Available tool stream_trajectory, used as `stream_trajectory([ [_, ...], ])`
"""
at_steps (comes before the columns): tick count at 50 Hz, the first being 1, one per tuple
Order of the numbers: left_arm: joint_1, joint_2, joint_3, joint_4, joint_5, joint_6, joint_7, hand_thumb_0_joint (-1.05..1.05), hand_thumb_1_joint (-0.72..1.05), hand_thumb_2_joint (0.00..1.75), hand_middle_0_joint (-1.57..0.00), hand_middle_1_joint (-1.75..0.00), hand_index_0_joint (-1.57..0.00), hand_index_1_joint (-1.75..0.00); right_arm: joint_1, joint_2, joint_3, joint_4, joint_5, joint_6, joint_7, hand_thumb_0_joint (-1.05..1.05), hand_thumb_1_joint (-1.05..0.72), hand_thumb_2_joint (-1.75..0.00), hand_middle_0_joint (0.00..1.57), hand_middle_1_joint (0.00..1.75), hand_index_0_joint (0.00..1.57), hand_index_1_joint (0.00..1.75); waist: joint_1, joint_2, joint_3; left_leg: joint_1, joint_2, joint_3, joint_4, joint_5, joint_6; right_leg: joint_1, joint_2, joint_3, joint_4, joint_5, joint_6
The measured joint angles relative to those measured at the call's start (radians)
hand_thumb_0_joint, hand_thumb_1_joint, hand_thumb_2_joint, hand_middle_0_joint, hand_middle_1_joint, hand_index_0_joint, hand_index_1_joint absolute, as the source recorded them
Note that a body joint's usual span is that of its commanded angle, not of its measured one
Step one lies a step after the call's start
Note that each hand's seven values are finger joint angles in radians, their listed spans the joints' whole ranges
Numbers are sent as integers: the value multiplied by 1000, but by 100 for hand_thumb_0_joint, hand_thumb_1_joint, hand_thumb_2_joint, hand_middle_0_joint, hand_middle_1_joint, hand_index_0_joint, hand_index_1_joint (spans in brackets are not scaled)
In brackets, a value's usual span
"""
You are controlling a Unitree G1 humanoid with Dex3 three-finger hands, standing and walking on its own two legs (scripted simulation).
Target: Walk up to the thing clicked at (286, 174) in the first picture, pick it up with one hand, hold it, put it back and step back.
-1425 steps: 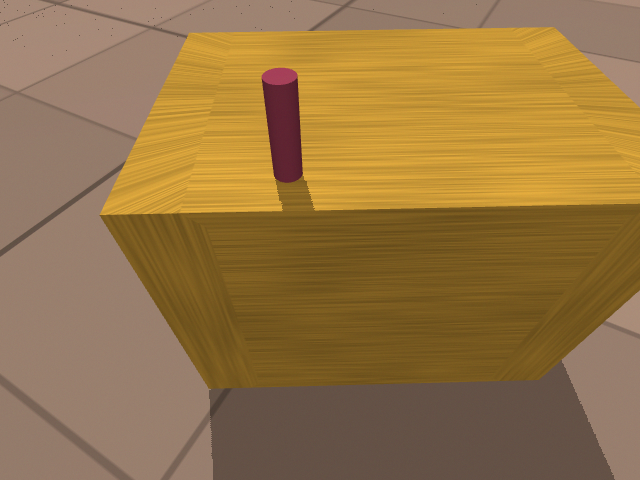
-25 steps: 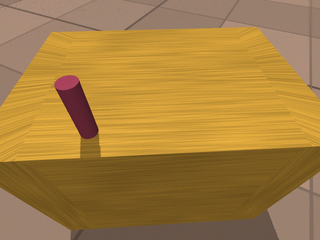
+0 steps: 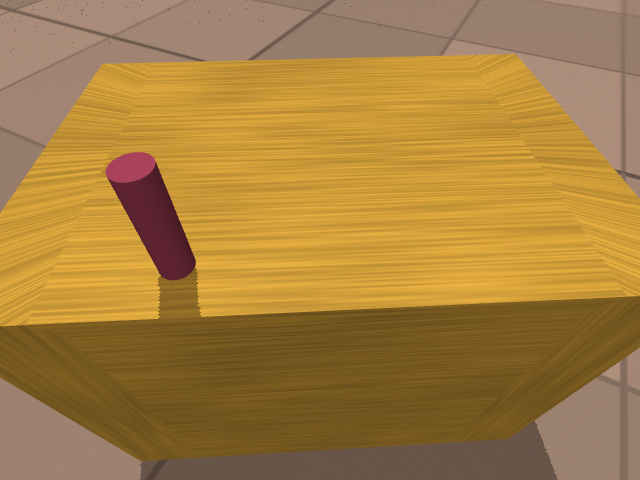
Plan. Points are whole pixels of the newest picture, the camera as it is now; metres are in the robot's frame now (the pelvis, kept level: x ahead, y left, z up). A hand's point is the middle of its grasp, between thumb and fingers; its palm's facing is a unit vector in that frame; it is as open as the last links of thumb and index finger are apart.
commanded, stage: stand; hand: left
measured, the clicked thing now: (157, 223) +0.40 +0.21 +0.11
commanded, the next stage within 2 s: step back in 0.06 s
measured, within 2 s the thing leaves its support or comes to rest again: neither
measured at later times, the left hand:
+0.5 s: hand out of the picture -0.04 +0.21 -0.15, palm faces -0.01 -0.89 -0.45, open 7.4 cm
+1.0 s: hand out of the picture -0.15 +0.25 -0.16, palm faces +0.12 -0.90 -0.42, open 7.4 cm
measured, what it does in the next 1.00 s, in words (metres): walks backwards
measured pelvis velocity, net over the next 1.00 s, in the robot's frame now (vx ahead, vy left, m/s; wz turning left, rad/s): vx -0.23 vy -0.03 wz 0.15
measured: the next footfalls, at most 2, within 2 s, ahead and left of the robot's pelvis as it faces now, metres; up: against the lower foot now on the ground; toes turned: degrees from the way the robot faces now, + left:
left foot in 1.06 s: -0.25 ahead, +0.11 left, +0.00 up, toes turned +7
right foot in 1.56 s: -0.43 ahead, -0.11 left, +0.00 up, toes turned -2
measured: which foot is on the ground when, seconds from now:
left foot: down 0.00-0.40, up 0.42-1.00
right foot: down 0.00-1.00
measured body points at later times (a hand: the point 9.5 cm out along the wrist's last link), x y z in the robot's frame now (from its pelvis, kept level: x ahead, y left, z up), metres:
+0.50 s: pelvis -0.09 -0.06 -0.02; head -0.03 -0.10 +0.42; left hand -0.04 +0.26 -0.12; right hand +0.05 -0.37 -0.17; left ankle -0.04 +0.09 -0.70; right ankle -0.11 -0.15 -0.75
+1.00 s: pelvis -0.23 -0.03 -0.03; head -0.17 -0.03 +0.41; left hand -0.15 +0.30 -0.14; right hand -0.08 -0.35 -0.15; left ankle -0.27 +0.10 -0.72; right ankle -0.11 -0.14 -0.75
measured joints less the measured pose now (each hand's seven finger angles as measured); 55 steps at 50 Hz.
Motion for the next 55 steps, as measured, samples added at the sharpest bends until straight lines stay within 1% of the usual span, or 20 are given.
stream_trajectory([
  [4,-2,0,4,-6,-3,3,-1,1,90,90,-20,-30,-20,-30,-3,-2,-3,-5,3,4,2,0,-91,-90,21,30,20,30,-1,1,1,-9,1,0,11,-4,1,-9,1,0,12,-4,0],
  [7,-26,13,21,-38,-16,14,4,1,90,90,-20,-30,-21,-30,-27,-8,-16,-36,13,17,8,0,-91,-90,21,30,20,30,-4,-4,42,-53,-1,-2,61,-12,6,-71,-2,-2,103,-34,-4],
  [10,-54,32,33,-77,-21,27,8,1,90,90,-20,-30,-21,-30,-54,-18,-31,-75,18,28,11,0,-91,-90,21,30,20,30,-4,-8,93,-97,1,-4,97,-7,7,-159,2,3,237,-49,-24],
  [14,-63,47,46,-122,-17,52,5,1,91,90,-20,-30,-20,-30,-71,-33,-49,-128,4,45,4,0,-91,-90,21,30,20,30,-4,7,127,-149,16,-13,131,6,1,-271,37,37,504,-247,-47],
  [16,-51,48,51,-138,-17,58,2,1,91,90,-20,-30,-20,-30,-75,-43,-54,-152,-3,52,0,0,-91,-90,21,30,20,30,0,20,125,-179,28,-15,155,8,-4,-294,45,49,567,-278,-52],
  [18,-33,46,56,-149,-15,57,0,1,91,90,-20,-30,-20,-30,-78,-52,-56,-171,-5,60,-2,0,-91,-90,21,30,20,30,10,31,119,-214,38,-13,196,-1,-15,-275,39,49,518,-240,-48],
  [20,-13,42,61,-154,-6,45,5,1,91,90,-20,-30,-20,-30,-86,-63,-55,-185,3,72,0,0,-91,-90,21,30,20,30,24,43,118,-255,50,-12,267,-24,-29,-221,30,45,368,-152,-35],
  [21,-9,27,63,-151,1,41,9,1,91,90,-20,-30,-20,-30,-96,-73,-57,-187,9,78,-1,0,-91,-90,21,30,20,30,20,70,132,-272,54,-43,314,-57,-18,-218,49,33,371,-157,-40],
  [23,7,6,56,-153,16,43,5,1,91,90,-20,-30,-20,-30,-94,-75,-60,-193,11,88,-9,0,-91,-90,21,30,20,30,14,89,140,-315,-7,-122,469,-246,-4,-226,52,16,388,-155,-54],
  [24,17,0,53,-156,21,44,2,1,91,90,-20,-30,-20,-30,-84,-70,-61,-195,10,91,-11,0,-91,-90,21,30,20,30,22,80,136,-335,-46,-139,567,-310,1,-233,42,22,388,-149,-60],
  [26,35,-10,52,-165,25,46,0,1,90,90,-20,-30,-21,-30,-62,-63,-60,-196,11,92,-9,0,-91,-90,21,30,20,30,33,65,127,-357,-103,-157,730,-341,1,-238,26,32,358,-121,-67],
  [29,32,-17,51,-183,23,48,3,1,90,90,-20,-30,-21,-30,-20,-63,-53,-199,13,85,-10,0,-91,-90,21,30,20,30,16,64,113,-358,-132,-179,839,-311,-7,-252,16,8,307,-77,-71],
  [32,13,-20,49,-229,19,35,16,1,90,90,-20,-30,-21,-30,15,-73,-45,-191,5,85,-17,0,-91,-90,21,30,20,30,15,68,122,-314,-118,-177,819,-296,-16,-278,15,-15,302,-57,-76],
  [36,-15,-26,51,-284,10,23,31,1,90,90,-20,-30,-21,-30,34,-78,-41,-178,-4,89,-24,0,-91,-90,21,30,20,30,11,73,149,-246,-76,-153,680,-325,-23,-306,8,-50,327,-46,-79],
  [42,-24,-16,50,-312,6,24,30,1,90,90,-20,-30,-21,-30,15,-73,-46,-197,-9,89,-15,0,-91,-90,21,30,20,30,13,48,177,-220,-49,-115,609,-365,-14,-341,-16,-72,370,-21,-73],
  [48,-21,13,52,-299,20,27,22,1,90,90,-20,-30,-21,-30,7,-85,-61,-237,-7,93,8,0,-91,-90,21,30,20,30,9,22,149,-229,-27,-83,656,-372,-1,-391,-57,-82,366,45,-42],
  [52,-25,51,61,-293,24,33,21,1,90,90,-20,-30,-21,-30,28,-94,-72,-249,-11,88,32,0,-91,-90,21,30,20,30,-3,7,110,-149,20,-54,477,-318,26,-453,-86,-86,383,85,-9],
  [53,-27,64,66,-290,23,36,22,1,90,90,-20,-30,-21,-30,35,-92,-77,-246,-16,84,36,0,-91,-90,21,30,20,30,-5,-5,102,-137,18,-50,439,-301,19,-481,-93,-71,415,58,-8],
  [54,-30,75,74,-282,18,41,26,1,90,90,-20,-30,-21,-30,38,-82,-79,-240,-25,85,37,0,-91,-90,21,30,20,30,0,-20,107,-142,10,-36,451,-297,9,-506,-78,-27,468,-50,-13],
  [55,-25,83,82,-273,14,46,31,1,90,90,-20,-30,-21,-30,42,-71,-76,-235,-32,89,38,0,-91,-90,21,30,20,30,5,-28,109,-144,13,-23,460,-292,6,-532,-38,26,547,-155,-18],
])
